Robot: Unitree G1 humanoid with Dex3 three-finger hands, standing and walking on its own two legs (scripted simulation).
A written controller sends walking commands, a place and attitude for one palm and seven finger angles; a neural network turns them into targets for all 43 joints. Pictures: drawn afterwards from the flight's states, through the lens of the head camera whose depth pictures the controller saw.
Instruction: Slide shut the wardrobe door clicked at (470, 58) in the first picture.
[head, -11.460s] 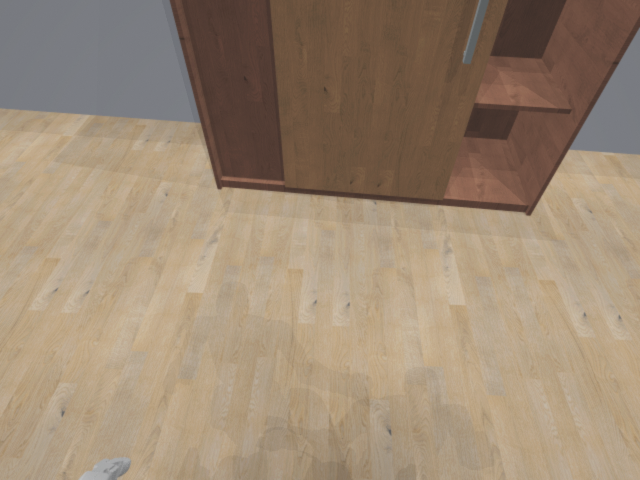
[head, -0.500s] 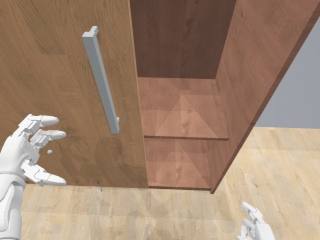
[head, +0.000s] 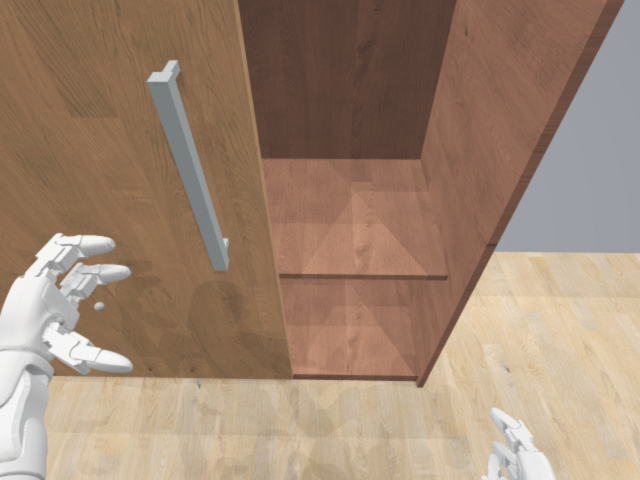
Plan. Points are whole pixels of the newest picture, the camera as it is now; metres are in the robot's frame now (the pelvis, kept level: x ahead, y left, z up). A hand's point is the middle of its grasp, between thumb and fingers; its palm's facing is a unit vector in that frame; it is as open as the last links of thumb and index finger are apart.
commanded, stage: move the hooked fingers beside the handle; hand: left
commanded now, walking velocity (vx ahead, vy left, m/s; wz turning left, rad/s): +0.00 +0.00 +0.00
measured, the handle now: (201, 183) +0.48 +0.22 +0.11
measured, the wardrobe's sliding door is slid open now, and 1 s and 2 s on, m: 0.39 0.39 0.39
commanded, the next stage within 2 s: none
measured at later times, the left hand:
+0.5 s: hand (120, 281) +0.31 +0.27 +0.10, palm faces +0.11 -0.99 -0.05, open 13.9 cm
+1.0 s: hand (136, 256) +0.35 +0.27 +0.09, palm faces +0.09 -1.00 -0.03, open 14.0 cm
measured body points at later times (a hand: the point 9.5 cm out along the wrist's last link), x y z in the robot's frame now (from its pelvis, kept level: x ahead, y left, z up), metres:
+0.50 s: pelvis +0.00 +0.00 +0.00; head +0.02 -0.01 +0.45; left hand +0.30 +0.32 +0.10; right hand +0.14 -0.25 -0.09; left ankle -0.02 +0.11 -0.72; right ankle +0.01 -0.11 -0.72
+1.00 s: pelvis +0.00 +0.01 +0.00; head +0.04 +0.00 +0.44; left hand +0.34 +0.32 +0.09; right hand +0.12 -0.25 -0.10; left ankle -0.02 +0.11 -0.72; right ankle +0.01 -0.11 -0.72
